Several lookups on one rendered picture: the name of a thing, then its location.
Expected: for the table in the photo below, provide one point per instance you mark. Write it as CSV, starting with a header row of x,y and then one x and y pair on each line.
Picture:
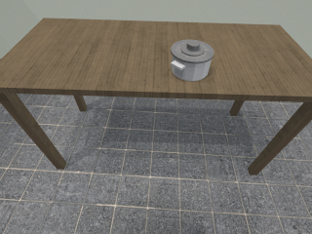
x,y
132,59

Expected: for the knob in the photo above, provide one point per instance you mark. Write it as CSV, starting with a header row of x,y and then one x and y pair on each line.
x,y
193,45

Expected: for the lid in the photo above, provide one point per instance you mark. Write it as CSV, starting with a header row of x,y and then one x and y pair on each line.
x,y
203,54

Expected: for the pot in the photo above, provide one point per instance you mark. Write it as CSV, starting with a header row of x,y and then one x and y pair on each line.
x,y
190,71

